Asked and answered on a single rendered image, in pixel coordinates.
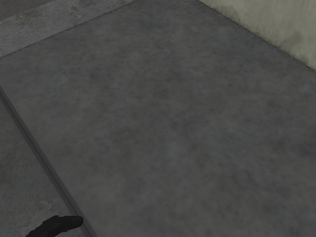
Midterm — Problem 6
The left robot hand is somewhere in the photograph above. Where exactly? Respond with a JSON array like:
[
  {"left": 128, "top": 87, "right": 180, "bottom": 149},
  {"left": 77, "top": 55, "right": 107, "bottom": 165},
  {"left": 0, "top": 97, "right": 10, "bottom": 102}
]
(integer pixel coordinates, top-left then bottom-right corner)
[{"left": 26, "top": 215, "right": 84, "bottom": 237}]

